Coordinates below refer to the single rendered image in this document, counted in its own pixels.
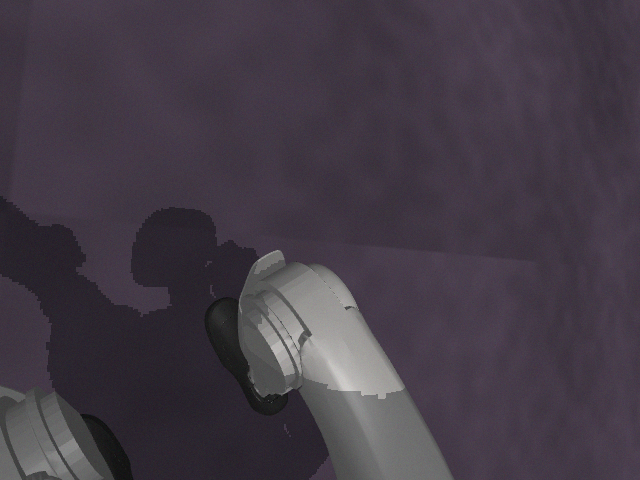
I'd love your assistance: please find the right robot foot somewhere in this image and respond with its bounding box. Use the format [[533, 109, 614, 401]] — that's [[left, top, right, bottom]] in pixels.
[[205, 297, 288, 416]]

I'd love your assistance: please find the left robot foot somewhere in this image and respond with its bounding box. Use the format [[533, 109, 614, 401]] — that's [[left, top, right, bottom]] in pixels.
[[80, 414, 134, 480]]

